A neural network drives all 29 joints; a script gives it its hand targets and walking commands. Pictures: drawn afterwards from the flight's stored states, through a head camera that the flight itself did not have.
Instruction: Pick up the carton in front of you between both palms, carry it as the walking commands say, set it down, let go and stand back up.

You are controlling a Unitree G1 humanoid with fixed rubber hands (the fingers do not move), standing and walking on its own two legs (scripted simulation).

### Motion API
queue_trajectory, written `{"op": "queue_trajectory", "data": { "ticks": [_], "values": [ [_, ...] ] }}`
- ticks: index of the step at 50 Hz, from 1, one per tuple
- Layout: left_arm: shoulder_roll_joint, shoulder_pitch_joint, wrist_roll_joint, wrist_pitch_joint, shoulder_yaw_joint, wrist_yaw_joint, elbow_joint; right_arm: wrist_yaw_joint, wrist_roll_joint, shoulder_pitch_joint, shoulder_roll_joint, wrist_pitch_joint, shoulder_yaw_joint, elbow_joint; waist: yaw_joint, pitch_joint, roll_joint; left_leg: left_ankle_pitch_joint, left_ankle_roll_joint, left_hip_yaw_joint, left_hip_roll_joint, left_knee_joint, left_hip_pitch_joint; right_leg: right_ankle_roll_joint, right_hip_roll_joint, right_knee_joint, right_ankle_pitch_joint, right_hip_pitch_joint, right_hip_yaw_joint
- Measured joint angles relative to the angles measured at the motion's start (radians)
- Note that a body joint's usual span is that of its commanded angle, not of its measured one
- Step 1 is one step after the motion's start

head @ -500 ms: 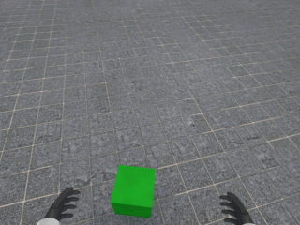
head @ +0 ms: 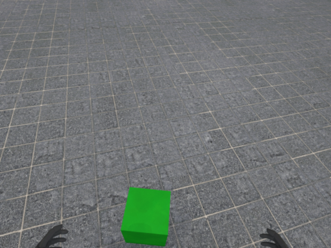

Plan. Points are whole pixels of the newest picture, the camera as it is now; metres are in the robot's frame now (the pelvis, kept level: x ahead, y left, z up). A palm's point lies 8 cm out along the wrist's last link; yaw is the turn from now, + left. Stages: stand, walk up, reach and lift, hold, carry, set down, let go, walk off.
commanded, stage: stand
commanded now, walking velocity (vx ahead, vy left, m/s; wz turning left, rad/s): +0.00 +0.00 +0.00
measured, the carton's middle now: (147, 217) +0.38 +0.07 -0.64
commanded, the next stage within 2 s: none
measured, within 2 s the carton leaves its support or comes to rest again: neither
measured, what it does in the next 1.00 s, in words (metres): stands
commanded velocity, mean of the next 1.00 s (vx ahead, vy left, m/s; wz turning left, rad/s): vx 0.00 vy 0.00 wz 0.00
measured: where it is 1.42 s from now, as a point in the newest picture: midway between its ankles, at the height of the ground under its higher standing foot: outside the picture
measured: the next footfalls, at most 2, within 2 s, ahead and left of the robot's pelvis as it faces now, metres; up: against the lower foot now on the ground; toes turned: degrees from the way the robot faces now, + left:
none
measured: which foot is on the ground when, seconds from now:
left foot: down 0.00-1.00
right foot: down 0.00-1.00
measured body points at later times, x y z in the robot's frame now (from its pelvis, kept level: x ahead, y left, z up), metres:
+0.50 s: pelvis -0.02 +0.00 +0.00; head -0.02 +0.01 +0.45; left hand +0.09 +0.30 -0.11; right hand +0.11 -0.30 -0.10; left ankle +0.00 +0.12 -0.73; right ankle -0.07 -0.14 -0.73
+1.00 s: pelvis -0.03 +0.00 +0.01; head -0.03 +0.01 +0.46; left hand +0.06 +0.31 -0.11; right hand +0.09 -0.31 -0.10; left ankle +0.00 +0.12 -0.73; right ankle -0.07 -0.14 -0.73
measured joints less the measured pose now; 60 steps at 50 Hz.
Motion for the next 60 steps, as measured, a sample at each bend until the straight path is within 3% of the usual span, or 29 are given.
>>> {"op": "queue_trajectory", "data": {
  "ticks": [60],
  "values": [
    [0.039,-0.045,-0.012,-0.022,-0.022,-0.009,0.242,0.012,0.020,-0.034,-0.053,-0.007,0.022,0.212,-0.002,0.021,0.019,0.105,-0.003,-0.032,-0.002,-0.113,0.046,-0.002,-0.003,-0.105,0.091,0.052,-0.031]
  ]
}}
